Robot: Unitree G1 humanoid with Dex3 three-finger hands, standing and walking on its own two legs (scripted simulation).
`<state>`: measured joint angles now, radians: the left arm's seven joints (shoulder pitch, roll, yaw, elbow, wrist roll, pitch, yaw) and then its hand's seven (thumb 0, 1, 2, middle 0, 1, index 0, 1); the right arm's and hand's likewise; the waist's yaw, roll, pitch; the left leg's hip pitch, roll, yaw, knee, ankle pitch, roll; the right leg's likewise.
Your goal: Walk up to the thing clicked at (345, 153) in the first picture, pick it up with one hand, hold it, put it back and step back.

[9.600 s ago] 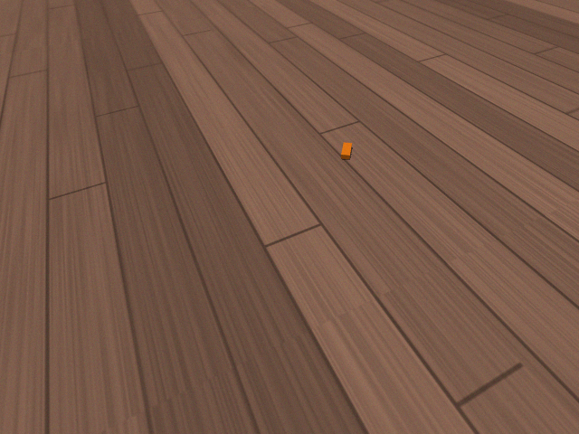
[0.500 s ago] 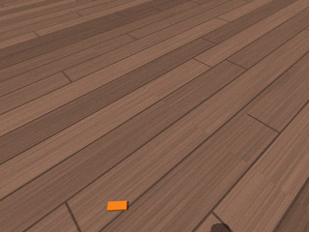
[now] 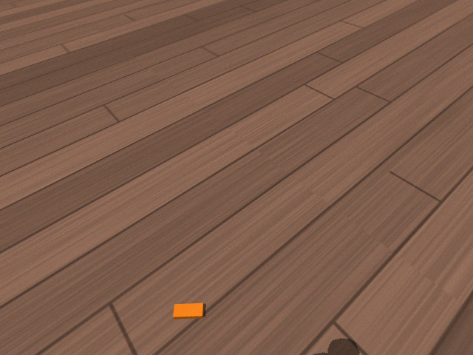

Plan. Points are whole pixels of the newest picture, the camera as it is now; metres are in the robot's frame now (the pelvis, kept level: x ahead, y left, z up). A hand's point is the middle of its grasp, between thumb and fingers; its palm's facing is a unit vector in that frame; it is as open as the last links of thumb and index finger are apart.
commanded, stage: walk up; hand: left
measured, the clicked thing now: (188, 311) +0.43 +0.28 -0.77
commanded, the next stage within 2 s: stand in 1.24 s
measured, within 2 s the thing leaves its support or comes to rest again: neither
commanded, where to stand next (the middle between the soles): +0.05 +0.03 m, yaw +1 degrees
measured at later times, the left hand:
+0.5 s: hand out of the picture +0.08 +0.29 -0.15, palm faces -0.01 -0.92 -0.39, open 7.4 cm
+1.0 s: hand out of the picture +0.06 +0.30 -0.15, palm faces +0.03 -0.92 -0.40, open 7.4 cm
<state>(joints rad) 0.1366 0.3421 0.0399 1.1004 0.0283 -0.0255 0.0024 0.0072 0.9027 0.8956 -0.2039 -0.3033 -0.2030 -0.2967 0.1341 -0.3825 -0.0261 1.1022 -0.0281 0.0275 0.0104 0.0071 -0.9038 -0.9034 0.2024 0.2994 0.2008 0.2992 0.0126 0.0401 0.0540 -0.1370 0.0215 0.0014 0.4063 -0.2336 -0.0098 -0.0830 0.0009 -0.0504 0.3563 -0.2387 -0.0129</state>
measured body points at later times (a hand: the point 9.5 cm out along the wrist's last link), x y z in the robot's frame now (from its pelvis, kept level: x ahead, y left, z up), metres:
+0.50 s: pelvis +0.00 +0.03 +0.00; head +0.02 +0.02 +0.45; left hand +0.08 +0.34 -0.12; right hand +0.11 -0.27 -0.13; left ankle -0.01 +0.12 -0.74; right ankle -0.03 -0.11 -0.74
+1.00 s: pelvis +0.00 +0.02 +0.00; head +0.01 +0.02 +0.45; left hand +0.06 +0.34 -0.12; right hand +0.11 -0.28 -0.13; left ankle -0.01 +0.12 -0.74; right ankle -0.03 -0.11 -0.74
